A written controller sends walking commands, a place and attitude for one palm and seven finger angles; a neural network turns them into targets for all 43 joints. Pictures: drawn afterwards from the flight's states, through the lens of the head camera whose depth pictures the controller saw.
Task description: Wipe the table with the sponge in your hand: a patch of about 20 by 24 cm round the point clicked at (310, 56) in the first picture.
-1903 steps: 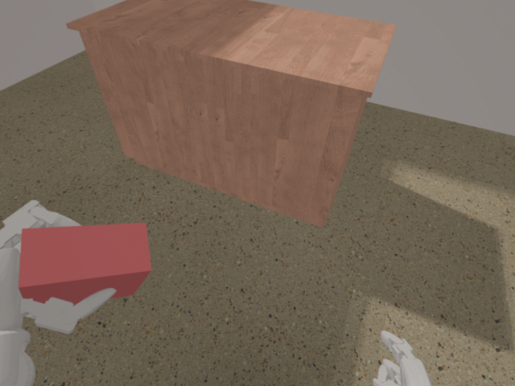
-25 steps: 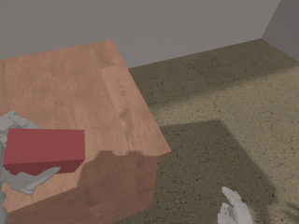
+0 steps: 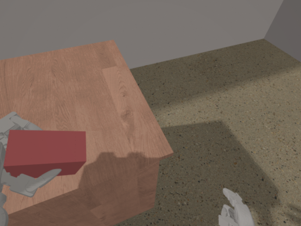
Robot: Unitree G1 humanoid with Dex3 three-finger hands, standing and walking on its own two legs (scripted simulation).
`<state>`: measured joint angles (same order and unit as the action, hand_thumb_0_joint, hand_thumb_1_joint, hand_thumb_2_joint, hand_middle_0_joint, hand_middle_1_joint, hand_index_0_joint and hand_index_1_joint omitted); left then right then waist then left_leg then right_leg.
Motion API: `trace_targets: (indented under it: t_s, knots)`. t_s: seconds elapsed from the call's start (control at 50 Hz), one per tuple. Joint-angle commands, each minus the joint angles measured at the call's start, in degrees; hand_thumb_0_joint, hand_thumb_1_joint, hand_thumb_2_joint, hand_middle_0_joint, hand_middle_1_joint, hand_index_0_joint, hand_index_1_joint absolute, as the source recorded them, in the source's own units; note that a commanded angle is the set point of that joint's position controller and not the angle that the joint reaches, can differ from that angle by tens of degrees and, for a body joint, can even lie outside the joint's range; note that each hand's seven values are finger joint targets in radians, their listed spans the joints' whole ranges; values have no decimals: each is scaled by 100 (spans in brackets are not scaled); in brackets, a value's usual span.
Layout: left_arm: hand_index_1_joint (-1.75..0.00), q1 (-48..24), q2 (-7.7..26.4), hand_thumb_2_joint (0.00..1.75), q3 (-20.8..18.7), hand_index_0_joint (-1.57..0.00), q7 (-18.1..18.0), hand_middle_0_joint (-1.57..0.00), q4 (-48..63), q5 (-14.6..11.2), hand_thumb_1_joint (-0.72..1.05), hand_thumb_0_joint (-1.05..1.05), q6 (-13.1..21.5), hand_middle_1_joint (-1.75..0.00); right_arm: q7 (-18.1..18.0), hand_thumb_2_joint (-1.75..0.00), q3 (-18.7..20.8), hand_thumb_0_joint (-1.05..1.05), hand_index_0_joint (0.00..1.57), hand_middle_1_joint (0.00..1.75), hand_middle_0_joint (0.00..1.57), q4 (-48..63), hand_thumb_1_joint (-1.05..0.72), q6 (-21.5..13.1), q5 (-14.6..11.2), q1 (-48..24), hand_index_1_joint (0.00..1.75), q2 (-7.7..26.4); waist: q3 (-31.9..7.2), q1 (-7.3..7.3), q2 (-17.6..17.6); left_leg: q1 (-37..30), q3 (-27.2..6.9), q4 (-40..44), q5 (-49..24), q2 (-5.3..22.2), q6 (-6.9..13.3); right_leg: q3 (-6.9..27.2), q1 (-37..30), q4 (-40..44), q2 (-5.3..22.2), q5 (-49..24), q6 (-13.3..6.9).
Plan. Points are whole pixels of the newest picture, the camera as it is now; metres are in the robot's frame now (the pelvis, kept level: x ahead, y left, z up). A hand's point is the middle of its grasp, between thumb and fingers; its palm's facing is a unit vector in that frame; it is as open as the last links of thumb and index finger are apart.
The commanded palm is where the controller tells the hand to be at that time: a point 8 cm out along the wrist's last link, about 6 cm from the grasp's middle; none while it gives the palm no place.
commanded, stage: shuffle to correct the standing spot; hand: left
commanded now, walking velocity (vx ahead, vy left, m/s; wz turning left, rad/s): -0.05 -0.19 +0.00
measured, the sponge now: (59, 155) +0.23 +0.20 +0.14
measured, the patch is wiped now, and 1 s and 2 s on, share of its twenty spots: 0.00 0.00 0.00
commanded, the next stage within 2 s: come to a stop and stand still in 0.64 s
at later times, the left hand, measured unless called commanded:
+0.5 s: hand (29, 153) +0.22 +0.24 +0.16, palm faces +0.33 -0.85 -0.41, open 9.9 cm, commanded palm +0.16 +0.28 +0.18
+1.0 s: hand (24, 148) +0.23 +0.26 +0.16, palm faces +0.32 -0.85 -0.42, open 9.9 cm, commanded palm +0.16 +0.29 +0.18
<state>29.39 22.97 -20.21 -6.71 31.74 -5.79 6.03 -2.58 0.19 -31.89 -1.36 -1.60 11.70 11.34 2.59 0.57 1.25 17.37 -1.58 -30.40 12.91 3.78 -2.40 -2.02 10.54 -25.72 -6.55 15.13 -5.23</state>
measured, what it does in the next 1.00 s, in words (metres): stands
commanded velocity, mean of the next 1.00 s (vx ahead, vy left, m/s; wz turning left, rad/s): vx -0.03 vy -0.14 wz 0.00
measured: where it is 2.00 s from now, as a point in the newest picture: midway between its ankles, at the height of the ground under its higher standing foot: outside the picture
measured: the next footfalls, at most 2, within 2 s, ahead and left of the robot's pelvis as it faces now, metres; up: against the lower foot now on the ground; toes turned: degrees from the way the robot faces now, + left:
none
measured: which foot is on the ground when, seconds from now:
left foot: down 0.00-1.00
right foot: down 0.00-1.00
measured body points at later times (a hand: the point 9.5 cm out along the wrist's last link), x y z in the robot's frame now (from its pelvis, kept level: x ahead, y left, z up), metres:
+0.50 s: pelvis +0.00 +0.00 +0.00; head +0.03 +0.01 +0.45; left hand +0.19 +0.29 +0.19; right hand +0.17 -0.23 -0.08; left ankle +0.03 +0.15 -0.74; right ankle -0.02 -0.06 -0.74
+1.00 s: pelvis -0.01 +0.02 +0.00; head +0.03 +0.02 +0.45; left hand +0.21 +0.30 +0.18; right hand +0.16 -0.24 -0.07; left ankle +0.03 +0.14 -0.74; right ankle -0.02 -0.06 -0.74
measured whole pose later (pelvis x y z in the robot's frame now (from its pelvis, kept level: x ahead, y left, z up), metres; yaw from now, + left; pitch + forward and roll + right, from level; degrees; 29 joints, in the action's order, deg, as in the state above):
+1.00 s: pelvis -0.01 +0.02 +0.00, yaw -2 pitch +0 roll -1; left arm 22.3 21.9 -22.7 -3.7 24.9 -3.7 10.3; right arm 0.0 2.0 -31.4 -7.0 -1.7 11.6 14.5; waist 4.3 -0.1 0.5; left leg 18.4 2.7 -30.4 12.1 3.1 -0.5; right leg 0.4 13.6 -28.5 -5.0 15.0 -3.1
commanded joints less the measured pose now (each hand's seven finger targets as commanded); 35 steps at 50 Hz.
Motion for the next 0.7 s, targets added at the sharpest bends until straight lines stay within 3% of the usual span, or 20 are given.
trace_targets:
  t_s: [0.0, 0.04, 0.08, 0.12, 0.18, 0.22, 0.3, 0.32, 0.38, 0.46, 0.62, 0.68]
  knots:
    - [-160, -352, 949, 130, -725, -120, -131, -120, 1138, -29, 10, 0, 347, -160, -62, -90, 292, 0, 20, 30, 20, 903, -90, -315, 19, -459, 30, 644, -712, 20, 85, -531, -398, 180, -378, 476, 447, 927, 252, 629, 1162, -972, 224]
    - [-160, -381, 864, 130, -630, -120, -149, -120, 1154, -26, 10, 0, 359, -160, -72, -90, 249, 0, 20, 30, 20, 868, -90, -301, 27, -474, 30, 637, -730, 31, 173, -585, -440, 272, -373, 500, 475, 874, 287, 608, 1122, -886, 185]
    - [-160, -377, 955, 130, -719, -120, -142, -120, 1136, -17, 10, 0, 349, -160, -68, -90, 280, 0, 20, 30, 20, 906, -90, -315, 30, -493, 30, 651, -684, 5, 122, -539, -456, 299, -394, 543, 486, 871, 249, 613, 1108, -938, 282]
    - [-160, -436, 953, 130, -670, -120, -163, -120, 1196, -5, 10, 0, 346, -160, -71, -90, 263, 0, 20, 30, 20, 880, -90, -302, 14, -527, 30, 637, -706, 28, 332, -504, -508, 358, -549, 546, 484, 822, 131, 563, 1120, -994, 268]
    - [-160, -361, 974, 130, -743, -120, -139, -120, 1136, 0, 10, 0, 356, -160, -56, -90, 289, 0, 20, 30, 20, 903, -90, -306, 33, -487, 30, 655, -784, -14, 134, -559, -444, 271, -649, 578, 502, 823, 98, 594, 1081, -1148, 359]
    - [-160, -397, 975, 130, -702, -120, -154, -120, 1203, 1, 10, 0, 346, -160, -54, -90, 280, 0, 20, 30, 20, 882, -90, -295, 13, -503, 30, 643, -868, 17, 269, -593, -475, 271, -889, 554, 475, 799, -4, 514, 1128, -1272, 271]
    - [-160, -296, 1001, 130, -760, -120, -127, -120, 1288, -10, 10, 0, 369, -160, -43, -90, 303, 0, 20, 30, 20, 938, -90, -312, 29, -478, 30, 653, -936, -18, 301, -667, -460, 213, -1191, 616, 482, 751, -15, 477, 1083, -1459, 316]
    - [-160, -288, 990, 130, -714, -120, -147, -120, 1305, -9, 10, 0, 355, -160, -54, -90, 279, 0, 20, 30, 20, 915, -90, -301, 9, -515, 30, 640, -910, 10, 456, -653, -521, 306, -1184, 616, 476, 728, -24, 434, 1083, -1369, 262]
    - [-160, -250, 1000, 130, -778, -120, -128, -120, 1159, -8, 10, 0, 356, -160, -54, -90, 278, 0, 20, 30, 20, 927, -90, -299, 36, -494, 30, 655, -780, -11, 317, -470, -540, 391, -705, 653, 495, 736, 19, 554, 1006, -1039, 346]
    - [-160, -298, 977, 130, -745, -120, -138, -120, 1181, -14, 10, 0, 353, -160, -58, -90, 296, 0, 20, 30, 20, 926, -90, -293, 24, -464, 30, 667, -794, 12, 229, -527, -458, 331, -236, 537, 470, 857, 167, 615, 1084, -871, 241]
    - [-160, -407, 976, 130, -683, -120, -158, -120, 1245, 8, 10, 0, 330, -160, -71, -90, 266, 0, 20, 30, 20, 892, -90, -293, 22, -502, 30, 646, -929, 15, 343, -619, -577, 372, -1170, 641, 486, 685, -99, 435, 1056, -1325, 273]
    - [-160, -339, 953, 130, -712, -120, -135, -120, 1118, 2, 10, 0, 335, -160, -59, -90, 282, 0, 20, 30, 20, 906, -90, -290, 34, -490, 30, 658, -787, -7, 276, -505, -530, 341, -834, 632, 488, 722, -11, 564, 1031, -1146, 324]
